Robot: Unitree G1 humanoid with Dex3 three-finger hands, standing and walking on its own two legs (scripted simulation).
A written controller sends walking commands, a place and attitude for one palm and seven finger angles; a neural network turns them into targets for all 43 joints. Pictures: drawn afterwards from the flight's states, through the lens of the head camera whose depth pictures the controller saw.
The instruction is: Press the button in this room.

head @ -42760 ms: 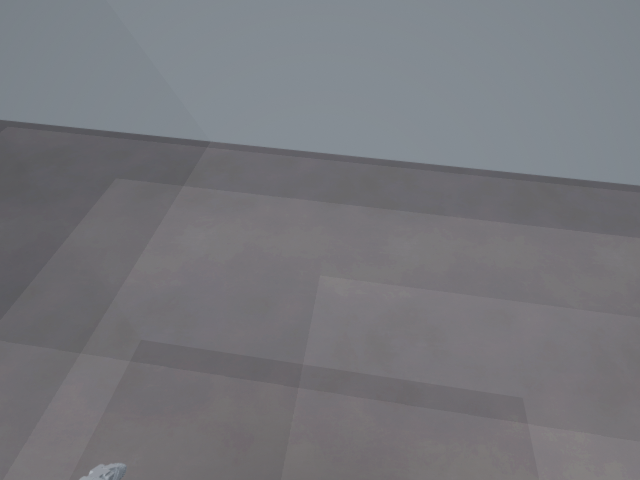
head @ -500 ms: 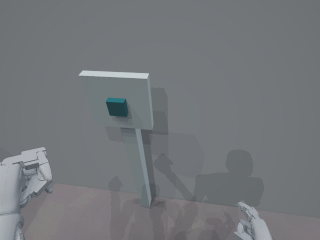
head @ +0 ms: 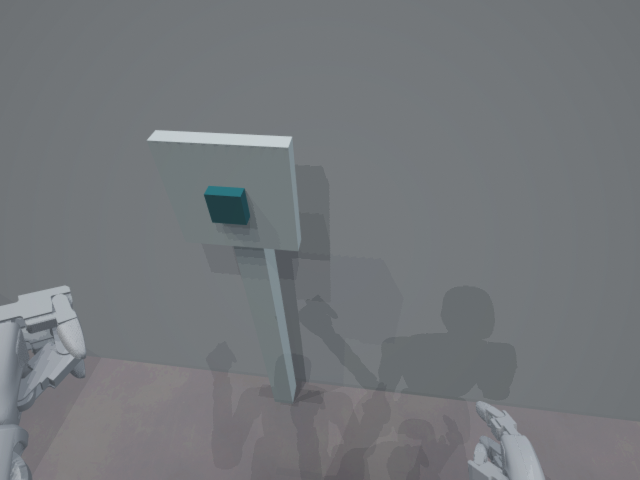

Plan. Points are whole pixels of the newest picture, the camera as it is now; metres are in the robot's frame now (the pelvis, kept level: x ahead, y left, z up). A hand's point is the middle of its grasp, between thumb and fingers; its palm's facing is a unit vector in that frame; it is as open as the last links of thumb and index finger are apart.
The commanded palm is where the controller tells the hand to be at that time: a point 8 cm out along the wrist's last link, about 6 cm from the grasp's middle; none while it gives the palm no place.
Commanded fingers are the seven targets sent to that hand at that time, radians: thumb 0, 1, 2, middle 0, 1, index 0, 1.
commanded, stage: step back with the hand held close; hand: left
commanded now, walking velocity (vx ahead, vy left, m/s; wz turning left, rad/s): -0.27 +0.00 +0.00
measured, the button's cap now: (228, 204) +0.49 +0.20 +0.09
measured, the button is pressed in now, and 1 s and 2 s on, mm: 0 0 0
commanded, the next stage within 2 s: stop stepping back and stand still in 1.10 s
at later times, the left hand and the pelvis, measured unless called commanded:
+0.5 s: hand (34, 404) +0.14 +0.27 +0.15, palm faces +0.34 -0.81 -0.48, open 3.1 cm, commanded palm +0.08 +0.30 +0.17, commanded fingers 0.00 0.90 0.90 -1.30 -1.50 -1.30 -1.50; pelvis -0.06 +0.03 -0.01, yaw -1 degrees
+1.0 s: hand out of the picture +0.07 +0.28 +0.17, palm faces +0.35 -0.85 -0.40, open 3.1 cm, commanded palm +0.01 +0.32 +0.17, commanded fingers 0.00 0.90 0.90 -1.30 -1.50 -1.30 -1.50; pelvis -0.12 +0.04 +0.00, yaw -1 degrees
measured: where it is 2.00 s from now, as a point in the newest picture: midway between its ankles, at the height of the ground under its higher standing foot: outside the picture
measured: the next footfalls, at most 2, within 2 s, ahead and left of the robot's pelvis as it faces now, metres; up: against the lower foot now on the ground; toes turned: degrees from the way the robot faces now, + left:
right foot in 1.08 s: -0.22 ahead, -0.02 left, +0.00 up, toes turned -5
left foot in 1.48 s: -0.07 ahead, +0.12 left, +0.00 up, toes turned -6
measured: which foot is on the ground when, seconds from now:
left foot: down 0.00-1.00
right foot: down 0.00-0.74, up 0.76-1.00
